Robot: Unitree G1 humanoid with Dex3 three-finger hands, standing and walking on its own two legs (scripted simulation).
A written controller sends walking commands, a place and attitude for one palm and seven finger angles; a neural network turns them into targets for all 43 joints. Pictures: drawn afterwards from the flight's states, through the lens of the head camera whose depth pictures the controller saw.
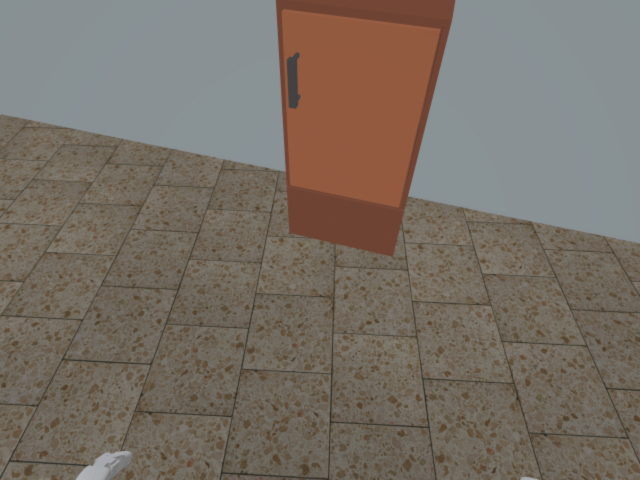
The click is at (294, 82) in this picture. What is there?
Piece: cupboard door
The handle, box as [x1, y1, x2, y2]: [287, 52, 299, 108]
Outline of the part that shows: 296,52 292,57 289,57 287,59 289,107 294,108 296,107 299,98 299,95 297,93 296,59 299,56 299,53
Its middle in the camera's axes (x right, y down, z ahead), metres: -0.08 -0.46 +1.12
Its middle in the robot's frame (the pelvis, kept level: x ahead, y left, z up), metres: +1.14 +0.13 -0.05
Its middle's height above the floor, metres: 0.72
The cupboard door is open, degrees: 0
